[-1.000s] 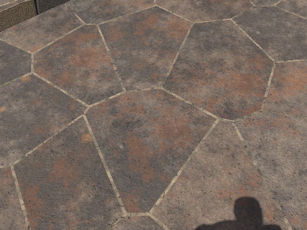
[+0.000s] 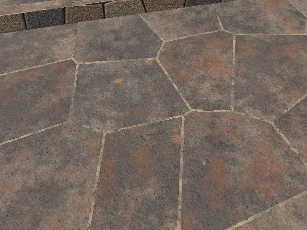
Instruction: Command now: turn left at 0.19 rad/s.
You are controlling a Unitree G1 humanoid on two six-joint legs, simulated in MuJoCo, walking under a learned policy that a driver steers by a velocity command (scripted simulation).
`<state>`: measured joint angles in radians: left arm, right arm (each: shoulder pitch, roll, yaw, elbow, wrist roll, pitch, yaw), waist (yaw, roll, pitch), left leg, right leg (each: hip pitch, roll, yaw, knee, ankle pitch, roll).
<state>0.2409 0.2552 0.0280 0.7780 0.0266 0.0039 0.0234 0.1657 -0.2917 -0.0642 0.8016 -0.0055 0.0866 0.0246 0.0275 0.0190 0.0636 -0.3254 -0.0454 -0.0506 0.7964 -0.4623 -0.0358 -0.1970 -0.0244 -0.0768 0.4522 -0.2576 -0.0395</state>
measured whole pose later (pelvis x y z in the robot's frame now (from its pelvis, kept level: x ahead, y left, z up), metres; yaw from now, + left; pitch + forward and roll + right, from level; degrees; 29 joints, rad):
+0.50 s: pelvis -0.03 +0.00 -0.02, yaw -12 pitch -1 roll +1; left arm 0.22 0.28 0.06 0.81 0.01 0.06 -0.02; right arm 0.15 -0.30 -0.05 0.86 -0.02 0.04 -0.03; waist 0.01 0.02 0.08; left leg -0.22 0.06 0.17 0.58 -0.33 0.00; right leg -0.24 0.01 -0.05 0.59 -0.35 -0.04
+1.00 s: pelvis -0.04 -0.02 +0.00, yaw -28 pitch +1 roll +1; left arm 0.24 0.29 0.06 0.78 0.02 0.04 0.00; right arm 0.14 -0.30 -0.04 0.81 -0.01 0.05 -0.03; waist 0.02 0.00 0.06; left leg -0.40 -0.02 -0.05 0.79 -0.39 -0.03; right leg -0.23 0.15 0.19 0.42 -0.18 -0.08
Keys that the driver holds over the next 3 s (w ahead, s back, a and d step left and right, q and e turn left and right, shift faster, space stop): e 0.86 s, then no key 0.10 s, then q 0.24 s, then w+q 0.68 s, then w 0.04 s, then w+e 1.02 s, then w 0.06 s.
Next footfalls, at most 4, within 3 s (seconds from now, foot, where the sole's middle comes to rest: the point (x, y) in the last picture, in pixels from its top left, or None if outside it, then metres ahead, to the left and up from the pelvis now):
0.08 left None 0.02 0.12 -0.78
0.50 right None -0.02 -0.10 -0.78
1.10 left None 0.06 0.07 -0.78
1.44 right None -0.02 -0.12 -0.78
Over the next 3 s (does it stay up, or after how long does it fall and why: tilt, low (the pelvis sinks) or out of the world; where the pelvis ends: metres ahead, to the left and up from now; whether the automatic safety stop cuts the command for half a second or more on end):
stays up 0.83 -0.11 -0.01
